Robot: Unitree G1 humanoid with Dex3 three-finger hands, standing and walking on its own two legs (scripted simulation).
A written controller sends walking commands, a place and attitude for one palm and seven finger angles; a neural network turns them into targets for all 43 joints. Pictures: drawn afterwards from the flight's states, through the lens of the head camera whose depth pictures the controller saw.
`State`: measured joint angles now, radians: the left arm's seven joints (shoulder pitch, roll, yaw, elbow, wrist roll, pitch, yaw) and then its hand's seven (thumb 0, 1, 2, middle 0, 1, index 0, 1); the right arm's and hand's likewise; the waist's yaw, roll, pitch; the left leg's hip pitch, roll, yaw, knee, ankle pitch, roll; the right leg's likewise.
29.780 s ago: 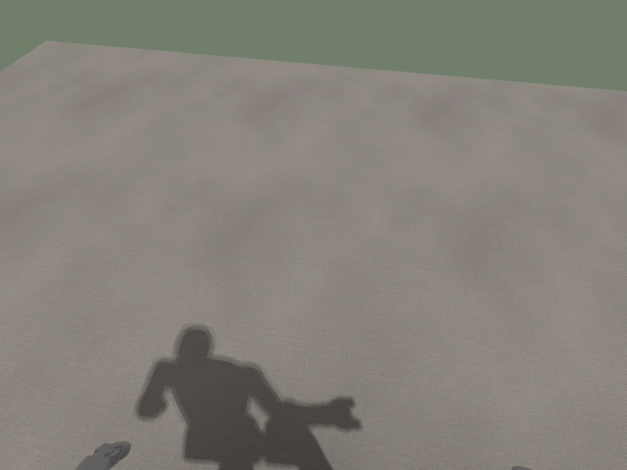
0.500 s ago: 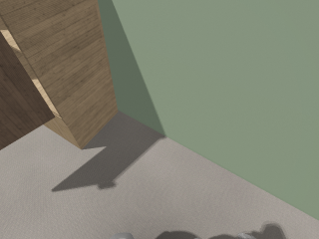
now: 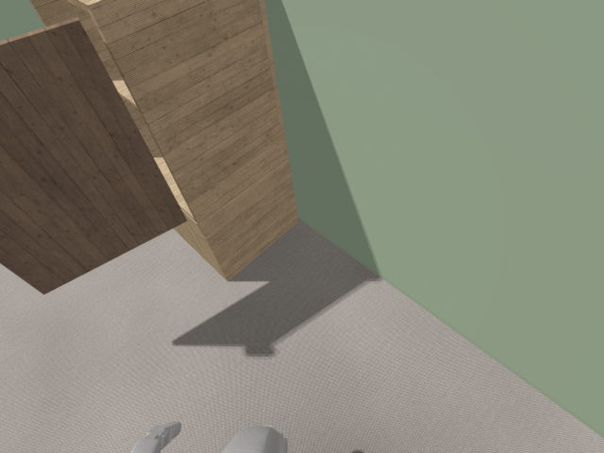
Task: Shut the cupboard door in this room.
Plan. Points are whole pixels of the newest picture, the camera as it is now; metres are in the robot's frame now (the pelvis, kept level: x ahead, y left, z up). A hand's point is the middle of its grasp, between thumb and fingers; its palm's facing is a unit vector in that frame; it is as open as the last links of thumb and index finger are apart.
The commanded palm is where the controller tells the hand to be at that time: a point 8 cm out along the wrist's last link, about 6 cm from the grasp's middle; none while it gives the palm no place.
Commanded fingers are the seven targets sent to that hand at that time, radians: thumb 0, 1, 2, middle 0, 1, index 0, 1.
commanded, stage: turn to face it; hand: left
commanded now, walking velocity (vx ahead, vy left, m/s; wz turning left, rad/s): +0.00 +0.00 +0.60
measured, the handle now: out of the picture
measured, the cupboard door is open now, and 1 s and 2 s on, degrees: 78 78 78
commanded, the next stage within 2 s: take the last steps up to it in 0.86 s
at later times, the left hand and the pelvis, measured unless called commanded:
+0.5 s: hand out of the picture -0.03 +0.29 -0.17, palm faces +0.32 -0.91 -0.25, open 7.4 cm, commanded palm none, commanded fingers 0.00 0.90 0.90 -0.20 -0.30 -0.20 -0.30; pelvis -0.02 +0.05 +0.00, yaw +16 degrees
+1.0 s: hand out of the picture -0.02 +0.20 -0.14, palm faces +0.44 -0.85 -0.27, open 7.4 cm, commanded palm none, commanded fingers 0.00 0.90 0.90 -0.20 -0.30 -0.20 -0.30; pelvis -0.02 -0.01 +0.00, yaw +27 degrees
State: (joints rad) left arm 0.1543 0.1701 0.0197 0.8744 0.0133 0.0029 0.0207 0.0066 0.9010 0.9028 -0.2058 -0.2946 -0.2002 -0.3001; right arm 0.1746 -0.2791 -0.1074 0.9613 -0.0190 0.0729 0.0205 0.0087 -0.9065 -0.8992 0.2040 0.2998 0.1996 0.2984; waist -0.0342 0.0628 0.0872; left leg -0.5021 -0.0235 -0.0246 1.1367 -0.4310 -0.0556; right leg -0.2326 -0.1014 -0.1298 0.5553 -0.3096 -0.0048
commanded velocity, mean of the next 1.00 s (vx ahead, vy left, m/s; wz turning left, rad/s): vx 0.02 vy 0.01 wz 0.40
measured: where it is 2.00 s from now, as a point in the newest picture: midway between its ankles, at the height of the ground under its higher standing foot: outside the picture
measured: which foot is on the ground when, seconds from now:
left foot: up 0.00-0.28, down 0.30-0.84, up 0.86-1.00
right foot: down 0.00-0.30, up 0.32-0.82, down 0.84-1.00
